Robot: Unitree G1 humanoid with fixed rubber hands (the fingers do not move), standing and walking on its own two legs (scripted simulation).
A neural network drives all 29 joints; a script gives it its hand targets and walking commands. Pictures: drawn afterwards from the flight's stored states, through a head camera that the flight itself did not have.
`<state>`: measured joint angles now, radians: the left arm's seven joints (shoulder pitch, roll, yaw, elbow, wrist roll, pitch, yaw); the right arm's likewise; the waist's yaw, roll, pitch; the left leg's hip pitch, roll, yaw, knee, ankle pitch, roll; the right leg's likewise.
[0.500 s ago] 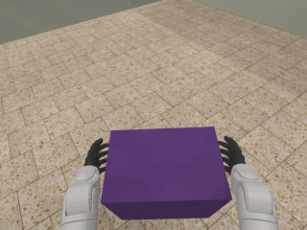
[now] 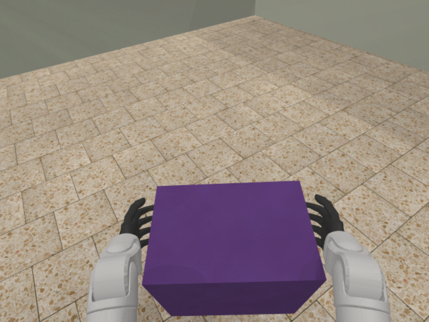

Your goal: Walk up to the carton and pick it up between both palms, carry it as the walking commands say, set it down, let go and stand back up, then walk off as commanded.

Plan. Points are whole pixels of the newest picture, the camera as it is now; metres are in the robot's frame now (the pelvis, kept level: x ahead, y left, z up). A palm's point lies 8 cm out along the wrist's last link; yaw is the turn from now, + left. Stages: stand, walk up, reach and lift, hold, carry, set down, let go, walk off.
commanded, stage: carry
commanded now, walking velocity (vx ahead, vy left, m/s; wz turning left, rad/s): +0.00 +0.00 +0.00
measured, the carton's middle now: (230, 254) +0.28 +0.00 -0.03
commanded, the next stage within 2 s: none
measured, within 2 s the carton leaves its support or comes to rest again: neither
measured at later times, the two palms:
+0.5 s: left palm (126, 238) +0.26 +0.18 +0.08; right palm (334, 231) +0.26 -0.18 +0.08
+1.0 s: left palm (163, 158) +0.46 +0.14 +0.08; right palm (320, 154) +0.46 -0.22 +0.07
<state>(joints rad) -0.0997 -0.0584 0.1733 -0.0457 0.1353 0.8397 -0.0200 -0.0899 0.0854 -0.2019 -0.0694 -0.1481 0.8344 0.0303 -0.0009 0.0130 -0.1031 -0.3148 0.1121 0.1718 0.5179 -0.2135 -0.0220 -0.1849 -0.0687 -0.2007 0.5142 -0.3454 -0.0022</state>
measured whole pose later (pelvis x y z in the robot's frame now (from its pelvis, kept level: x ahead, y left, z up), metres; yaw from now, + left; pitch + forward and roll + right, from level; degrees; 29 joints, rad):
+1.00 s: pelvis +0.21 -0.04 -0.01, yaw +3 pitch +2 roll -1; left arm -0.09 -0.10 0.18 -0.38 0.08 1.15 0.01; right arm -0.07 0.08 -0.21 -0.43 -0.08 1.16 0.00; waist -0.01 0.05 -0.07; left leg -0.09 0.13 0.11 0.70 -0.47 -0.05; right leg -0.41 -0.04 -0.21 0.57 -0.19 -0.06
